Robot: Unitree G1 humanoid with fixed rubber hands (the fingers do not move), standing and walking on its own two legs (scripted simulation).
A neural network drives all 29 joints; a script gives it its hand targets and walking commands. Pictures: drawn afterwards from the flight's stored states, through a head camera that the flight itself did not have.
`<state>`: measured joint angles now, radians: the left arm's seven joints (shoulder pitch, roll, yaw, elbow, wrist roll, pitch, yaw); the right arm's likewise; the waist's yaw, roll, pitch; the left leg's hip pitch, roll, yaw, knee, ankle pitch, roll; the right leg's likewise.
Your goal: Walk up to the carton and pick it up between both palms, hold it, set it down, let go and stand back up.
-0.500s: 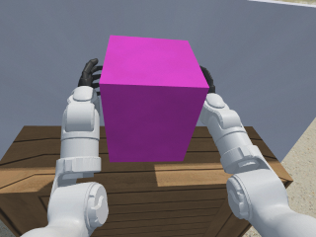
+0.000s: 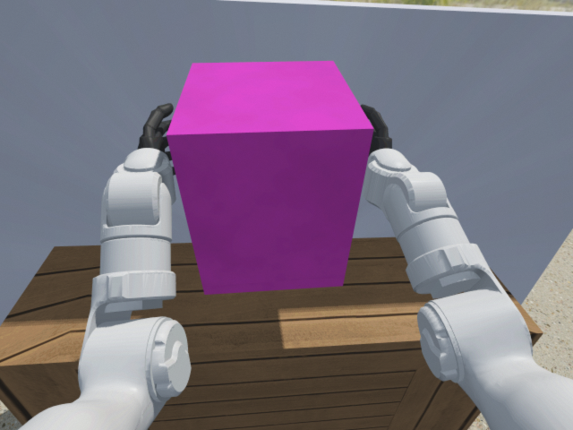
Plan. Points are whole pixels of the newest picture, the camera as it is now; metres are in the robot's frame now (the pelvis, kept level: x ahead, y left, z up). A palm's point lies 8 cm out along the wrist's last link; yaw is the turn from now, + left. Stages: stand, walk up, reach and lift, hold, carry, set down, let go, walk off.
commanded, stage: reach and lift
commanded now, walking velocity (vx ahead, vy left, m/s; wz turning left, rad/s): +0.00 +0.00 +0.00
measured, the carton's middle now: (269, 177) +0.40 +0.00 +0.24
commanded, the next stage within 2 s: hold in 0.62 s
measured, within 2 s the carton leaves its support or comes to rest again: neither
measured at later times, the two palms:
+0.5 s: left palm (151, 150) +0.38 +0.15 +0.29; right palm (377, 146) +0.38 -0.14 +0.29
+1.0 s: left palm (148, 130) +0.37 +0.15 +0.32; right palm (386, 127) +0.37 -0.14 +0.32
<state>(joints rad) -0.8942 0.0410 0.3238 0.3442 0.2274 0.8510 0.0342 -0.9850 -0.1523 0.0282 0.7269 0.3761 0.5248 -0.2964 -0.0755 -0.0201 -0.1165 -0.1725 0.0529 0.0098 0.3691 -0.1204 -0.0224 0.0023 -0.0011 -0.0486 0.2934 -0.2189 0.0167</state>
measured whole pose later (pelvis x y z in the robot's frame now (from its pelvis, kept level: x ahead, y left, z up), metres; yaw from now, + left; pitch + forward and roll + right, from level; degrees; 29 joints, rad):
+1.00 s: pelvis +0.00 +0.00 +0.00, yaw +0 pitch -3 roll -2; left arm -1.03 0.08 0.35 0.43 0.21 0.95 0.04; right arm -1.15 -0.20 0.06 0.84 0.47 0.64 -0.32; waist -0.07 0.00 -0.19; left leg -0.21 0.07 0.00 0.39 -0.14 -0.03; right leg -0.02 0.01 -0.05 0.29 -0.22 0.01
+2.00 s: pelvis +0.00 +0.00 +0.00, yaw +0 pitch -2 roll -2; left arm -1.06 0.08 0.35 0.48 0.20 0.94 0.06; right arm -1.17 -0.22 0.06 0.87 0.49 0.65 -0.32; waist -0.06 0.01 -0.22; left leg -0.23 0.07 0.00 0.40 -0.14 -0.03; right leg -0.04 0.02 -0.04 0.29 -0.21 0.01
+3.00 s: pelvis +0.00 +0.00 +0.00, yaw +0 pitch -1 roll -2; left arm -1.07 0.09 0.34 0.51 0.19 0.93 0.06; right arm -1.17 -0.22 0.06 0.89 0.49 0.66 -0.32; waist -0.06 0.00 -0.23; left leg -0.24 0.07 0.00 0.41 -0.14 -0.03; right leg -0.05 0.02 -0.04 0.28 -0.21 0.01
